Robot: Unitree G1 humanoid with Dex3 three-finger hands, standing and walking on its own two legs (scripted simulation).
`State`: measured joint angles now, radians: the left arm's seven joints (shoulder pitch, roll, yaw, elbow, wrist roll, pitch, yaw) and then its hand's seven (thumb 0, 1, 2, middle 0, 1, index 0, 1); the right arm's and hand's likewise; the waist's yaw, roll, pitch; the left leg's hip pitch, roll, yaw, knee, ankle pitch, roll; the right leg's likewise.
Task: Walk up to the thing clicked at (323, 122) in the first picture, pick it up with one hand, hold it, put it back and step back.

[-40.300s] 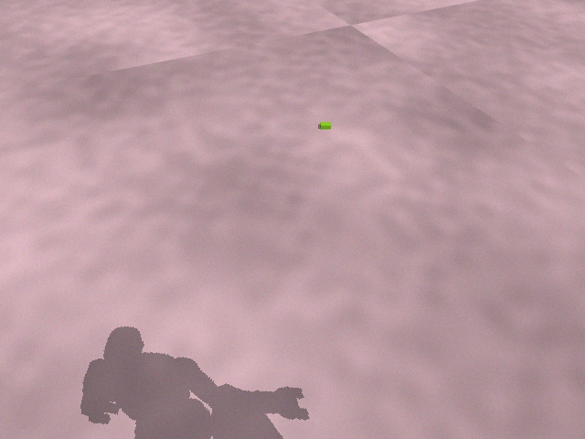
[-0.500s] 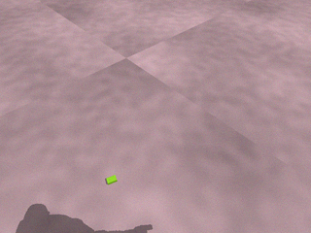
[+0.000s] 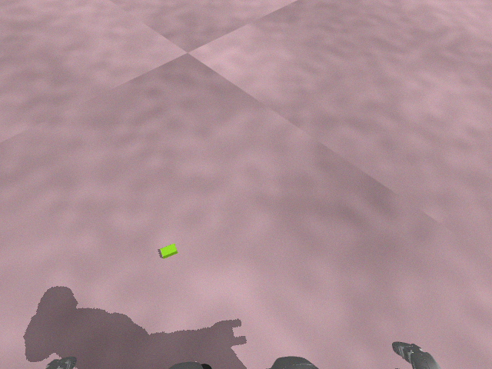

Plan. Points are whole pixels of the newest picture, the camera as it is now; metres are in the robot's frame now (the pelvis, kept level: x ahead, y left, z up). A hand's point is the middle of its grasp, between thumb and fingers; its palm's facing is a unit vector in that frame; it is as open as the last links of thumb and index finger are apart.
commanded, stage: step back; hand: left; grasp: from above
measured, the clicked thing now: (168, 251) +0.59 +0.28 -0.76
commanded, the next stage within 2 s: none
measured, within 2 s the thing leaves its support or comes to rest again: neither
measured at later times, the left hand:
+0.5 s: hand out of the picture +0.01 +0.25 -0.15, palm faces +0.04 -0.92 -0.40, open 7.4 cm
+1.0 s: hand out of the picture -0.19 +0.24 -0.16, palm faces -0.05 -0.90 -0.42, open 7.4 cm
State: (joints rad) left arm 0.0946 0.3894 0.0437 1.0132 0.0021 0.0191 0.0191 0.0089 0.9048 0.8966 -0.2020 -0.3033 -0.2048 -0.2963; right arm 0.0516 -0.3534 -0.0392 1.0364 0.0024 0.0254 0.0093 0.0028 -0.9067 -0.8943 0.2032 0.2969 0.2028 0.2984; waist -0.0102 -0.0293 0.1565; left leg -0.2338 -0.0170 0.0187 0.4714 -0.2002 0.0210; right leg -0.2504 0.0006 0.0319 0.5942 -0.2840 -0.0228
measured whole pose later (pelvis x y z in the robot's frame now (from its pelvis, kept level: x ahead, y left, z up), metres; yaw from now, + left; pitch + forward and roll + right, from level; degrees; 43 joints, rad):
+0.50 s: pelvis -0.10 -0.02 -0.01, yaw +3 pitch -2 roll +0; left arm 0.11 0.35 0.06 0.80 0.02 0.03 0.03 0.01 0.90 0.90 -0.21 -0.30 -0.21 -0.30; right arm 0.12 -0.39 -0.04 0.93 -0.01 0.05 -0.01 0.00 -0.91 -0.89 0.20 0.30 0.20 0.30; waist 0.01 0.01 0.22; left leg -0.26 -0.04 -0.06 0.73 -0.46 0.00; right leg -0.36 -0.02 -0.03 0.63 -0.23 -0.02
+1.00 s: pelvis -0.26 -0.03 -0.02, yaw -3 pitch -4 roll -2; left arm 0.22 0.34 0.08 0.89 0.04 0.03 0.00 0.01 0.91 0.90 -0.20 -0.30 -0.20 -0.30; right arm 0.06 -0.40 -0.06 0.84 -0.01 0.07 0.00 0.00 -0.91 -0.89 0.20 0.30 0.20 0.30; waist 0.01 0.09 0.20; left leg -0.45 0.06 -0.04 0.73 -0.31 0.00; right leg -0.20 0.06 0.02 0.66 -0.38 -0.01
